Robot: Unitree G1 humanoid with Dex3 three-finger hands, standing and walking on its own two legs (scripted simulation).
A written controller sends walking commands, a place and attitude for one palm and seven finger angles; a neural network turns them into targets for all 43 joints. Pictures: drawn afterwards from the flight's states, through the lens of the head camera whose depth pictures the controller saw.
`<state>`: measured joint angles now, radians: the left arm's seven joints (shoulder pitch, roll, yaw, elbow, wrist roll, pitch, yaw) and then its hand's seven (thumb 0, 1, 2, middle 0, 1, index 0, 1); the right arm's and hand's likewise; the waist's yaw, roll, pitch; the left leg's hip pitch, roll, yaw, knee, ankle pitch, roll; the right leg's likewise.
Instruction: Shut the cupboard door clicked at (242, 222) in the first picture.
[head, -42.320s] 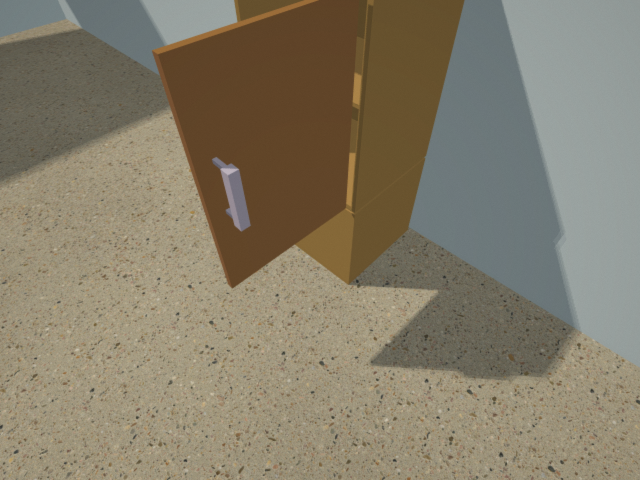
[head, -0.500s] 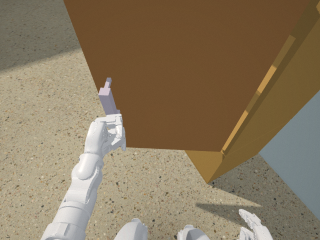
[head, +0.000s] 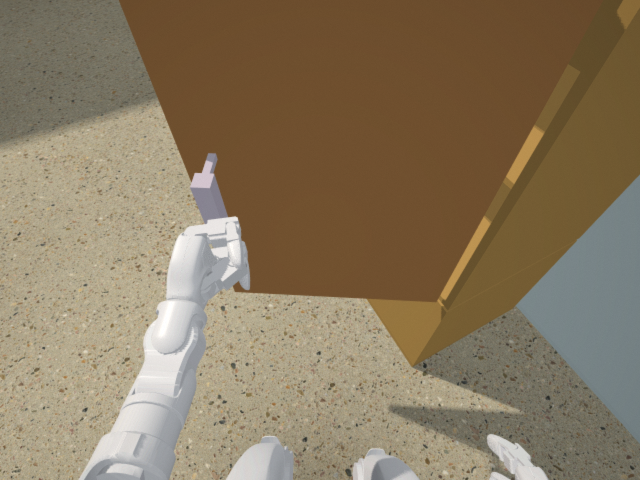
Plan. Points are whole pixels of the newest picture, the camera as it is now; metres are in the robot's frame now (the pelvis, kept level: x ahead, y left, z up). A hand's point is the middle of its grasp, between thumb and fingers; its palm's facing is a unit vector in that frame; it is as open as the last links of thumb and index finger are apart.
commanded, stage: push the door shut along its arc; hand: left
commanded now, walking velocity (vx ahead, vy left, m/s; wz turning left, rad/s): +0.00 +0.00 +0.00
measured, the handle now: (219, 206) +0.46 +0.16 +0.05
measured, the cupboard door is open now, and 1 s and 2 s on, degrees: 59 47 31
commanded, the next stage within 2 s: pull the fist back off the door in 1.92 s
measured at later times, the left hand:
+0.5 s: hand (244, 232) +0.41 +0.11 +0.06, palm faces -0.18 -0.98 -0.04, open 3.1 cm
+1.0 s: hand (279, 197) +0.48 +0.07 +0.06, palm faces -0.31 -0.95 -0.04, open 3.1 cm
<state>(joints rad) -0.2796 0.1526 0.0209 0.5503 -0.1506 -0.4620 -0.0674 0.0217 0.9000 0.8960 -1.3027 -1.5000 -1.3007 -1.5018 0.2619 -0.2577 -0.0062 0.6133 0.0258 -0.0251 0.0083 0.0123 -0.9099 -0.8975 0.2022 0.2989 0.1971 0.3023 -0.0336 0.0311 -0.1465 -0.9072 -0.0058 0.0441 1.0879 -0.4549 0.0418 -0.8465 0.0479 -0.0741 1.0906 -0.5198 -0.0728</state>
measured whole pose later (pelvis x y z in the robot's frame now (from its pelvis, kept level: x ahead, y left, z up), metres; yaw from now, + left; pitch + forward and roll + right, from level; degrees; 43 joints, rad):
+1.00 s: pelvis -0.01 +0.02 -0.02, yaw -1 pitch +22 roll -2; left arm -0.93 0.29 0.14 1.18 -0.11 -0.44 -0.24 0.02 0.90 0.90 -1.30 -1.50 -1.30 -1.50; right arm 0.36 -0.28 0.01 0.67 0.02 -0.03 0.03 0.01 -0.91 -0.90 0.20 0.30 0.20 0.30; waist -0.17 0.05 -0.15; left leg -1.11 0.00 0.05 1.19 -0.46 0.07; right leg -1.04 0.05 -0.08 1.17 -0.51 -0.05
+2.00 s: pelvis -0.01 +0.01 -0.06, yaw -2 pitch +31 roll -4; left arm -1.39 0.46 0.12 1.35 -0.05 -0.22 -0.36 -0.02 1.03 1.01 -1.30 -1.50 -1.30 -1.50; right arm 0.38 -0.27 0.03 0.72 -0.03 -0.09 0.01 0.01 -0.91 -0.90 0.20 0.30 0.20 0.30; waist -0.27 0.07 -0.14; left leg -1.38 0.03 0.01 1.35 -0.52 0.06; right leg -1.29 0.07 -0.12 1.30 -0.56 -0.07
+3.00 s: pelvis +0.01 -0.02 -0.01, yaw +0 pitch +22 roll +1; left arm -0.85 0.08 0.06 1.09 0.03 -0.52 0.21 0.02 0.90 0.90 -1.30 -1.50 -1.30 -1.50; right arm 0.28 -0.25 -0.04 0.66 -0.04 0.03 0.10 0.01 -0.91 -0.90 0.20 0.30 0.19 0.30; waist -0.13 0.04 -0.17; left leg -1.03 0.00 0.04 1.11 -0.47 0.02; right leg -0.98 0.06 -0.07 1.13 -0.54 -0.09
